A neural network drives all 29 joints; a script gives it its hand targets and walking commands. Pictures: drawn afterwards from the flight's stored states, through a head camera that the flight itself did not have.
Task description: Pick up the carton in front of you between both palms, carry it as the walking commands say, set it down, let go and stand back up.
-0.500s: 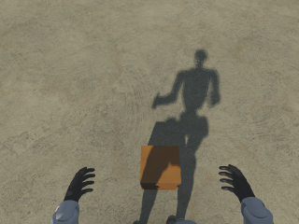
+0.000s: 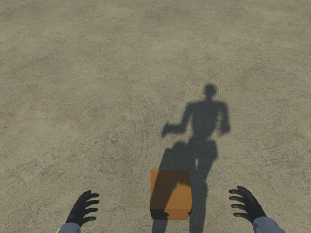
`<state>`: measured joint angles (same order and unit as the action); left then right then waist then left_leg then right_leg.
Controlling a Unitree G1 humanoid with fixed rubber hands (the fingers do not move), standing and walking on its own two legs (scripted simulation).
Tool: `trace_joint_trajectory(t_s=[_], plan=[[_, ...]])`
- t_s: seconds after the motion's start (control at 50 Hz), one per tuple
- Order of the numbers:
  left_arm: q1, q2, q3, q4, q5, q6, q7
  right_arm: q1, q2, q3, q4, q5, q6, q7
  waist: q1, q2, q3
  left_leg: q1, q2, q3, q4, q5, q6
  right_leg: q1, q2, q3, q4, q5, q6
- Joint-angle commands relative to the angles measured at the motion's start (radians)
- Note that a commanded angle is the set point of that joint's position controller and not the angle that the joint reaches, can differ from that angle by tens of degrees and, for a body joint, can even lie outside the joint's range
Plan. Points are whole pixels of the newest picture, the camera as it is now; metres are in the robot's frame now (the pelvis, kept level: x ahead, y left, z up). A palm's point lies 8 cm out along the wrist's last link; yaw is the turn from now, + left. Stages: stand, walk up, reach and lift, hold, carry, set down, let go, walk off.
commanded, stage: let go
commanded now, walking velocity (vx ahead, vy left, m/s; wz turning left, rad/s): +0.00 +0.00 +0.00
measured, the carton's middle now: (169, 195) +0.39 -0.05 -0.65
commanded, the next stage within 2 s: stand in 0.02 s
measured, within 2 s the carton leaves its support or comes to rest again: neither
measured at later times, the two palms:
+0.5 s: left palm out of the picture +0.12 +0.27 -0.09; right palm out of the picture +0.13 -0.29 -0.10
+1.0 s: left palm out of the picture +0.08 +0.27 -0.10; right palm out of the picture +0.09 -0.30 -0.10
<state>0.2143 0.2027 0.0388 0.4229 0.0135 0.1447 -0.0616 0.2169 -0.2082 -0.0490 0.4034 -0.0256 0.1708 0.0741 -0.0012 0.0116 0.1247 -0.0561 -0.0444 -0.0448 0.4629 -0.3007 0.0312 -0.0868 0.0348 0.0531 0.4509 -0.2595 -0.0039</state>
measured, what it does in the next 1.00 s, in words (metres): stands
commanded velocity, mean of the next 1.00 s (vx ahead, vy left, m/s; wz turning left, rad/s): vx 0.00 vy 0.00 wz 0.00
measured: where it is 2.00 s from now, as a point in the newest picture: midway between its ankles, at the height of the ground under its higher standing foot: outside the picture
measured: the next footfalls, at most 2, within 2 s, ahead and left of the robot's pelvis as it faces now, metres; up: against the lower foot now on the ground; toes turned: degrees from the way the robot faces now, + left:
none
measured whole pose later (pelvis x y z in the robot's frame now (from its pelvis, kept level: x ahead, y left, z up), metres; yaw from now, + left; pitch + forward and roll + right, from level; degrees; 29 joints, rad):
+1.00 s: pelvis -0.01 -0.02 +0.00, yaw +1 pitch -3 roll +0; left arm 0.19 0.30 0.05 0.89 0.01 -0.02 0.03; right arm 0.22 -0.32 -0.03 0.85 -0.01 -0.02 -0.03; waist 0.00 0.01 0.03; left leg -0.13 -0.03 -0.07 0.45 -0.26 0.01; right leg -0.15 0.04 0.03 0.44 -0.23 -0.02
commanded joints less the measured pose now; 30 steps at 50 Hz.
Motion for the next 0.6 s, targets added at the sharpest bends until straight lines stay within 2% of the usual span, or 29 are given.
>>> trace_joint_trajectory(t_s=[0.0,0.02,0.06,0.1,0.28,0.58], plan=[[-0.008,0.105,0.032,-0.060,-0.008,-0.043,0.024,-0.055,-0.122,-0.028,-0.135,-0.008,0.038,-0.034,0.006,-0.008,-0.110,-0.035,0.030,0.004,-0.053,0.294,-0.039,0.029,0.023,-0.048,-0.016,0.153,0.013],[-0.037,0.201,0.066,0.098,0.003,-0.083,0.058,-0.068,-0.206,-0.066,0.036,0.033,-0.053,-0.055,0.011,0.040,-0.145,-0.126,0.052,-0.002,-0.004,0.214,-0.043,-0.065,-0.051,-0.010,0.003,0.173,0.020],[-0.038,0.191,0.067,0.122,0.003,-0.119,0.080,-0.047,-0.177,-0.060,0.064,0.019,-0.126,-0.064,-0.008,0.015,-0.148,-0.114,0.062,-0.025,-0.006,0.156,-0.037,-0.100,-0.062,0.013,-0.004,0.153,0.008],[-0.044,0.176,0.066,0.148,0.005,-0.139,0.083,-0.055,-0.170,-0.058,0.099,0.016,-0.157,-0.069,-0.006,0.003,-0.132,-0.129,0.072,-0.046,-0.015,0.131,-0.032,-0.118,-0.065,0.025,-0.012,0.119,0.004],[-0.035,0.198,0.062,0.236,0.010,-0.168,0.096,-0.032,-0.203,-0.056,0.202,0.003,-0.191,-0.091,-0.003,-0.010,-0.153,-0.108,0.088,-0.073,0.000,0.268,-0.030,-0.090,-0.075,0.046,-0.001,0.242,-0.003],[-0.037,0.218,0.048,0.326,0.007,-0.174,0.102,-0.009,-0.223,-0.033,0.299,0.011,-0.199,-0.108,0.001,-0.007,-0.128,-0.117,0.102,-0.097,-0.034,0.233,-0.026,-0.061,-0.097,0.070,-0.032,0.224,-0.008]])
